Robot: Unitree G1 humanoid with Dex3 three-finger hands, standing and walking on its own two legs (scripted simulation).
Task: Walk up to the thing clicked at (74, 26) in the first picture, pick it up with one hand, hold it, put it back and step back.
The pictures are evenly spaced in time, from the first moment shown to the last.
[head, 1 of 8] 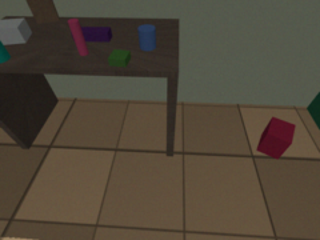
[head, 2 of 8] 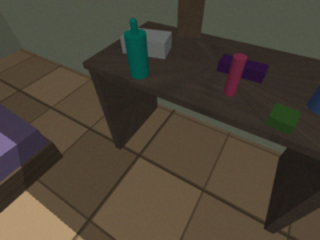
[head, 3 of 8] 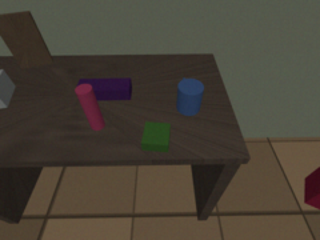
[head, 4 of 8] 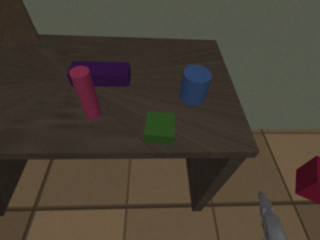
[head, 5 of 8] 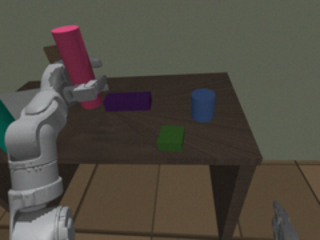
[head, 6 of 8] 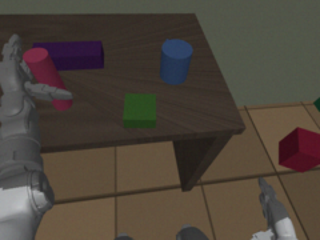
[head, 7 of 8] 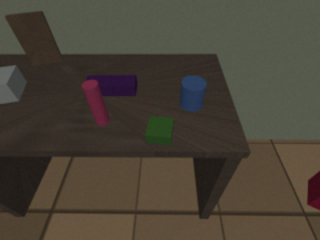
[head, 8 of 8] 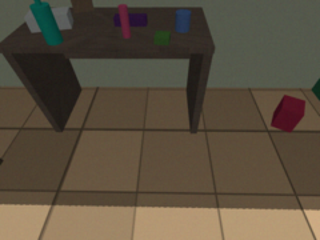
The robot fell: no
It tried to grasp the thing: yes
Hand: left
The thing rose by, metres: 0.26
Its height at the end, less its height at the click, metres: +0.00
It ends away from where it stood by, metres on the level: 0.01
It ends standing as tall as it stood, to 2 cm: yes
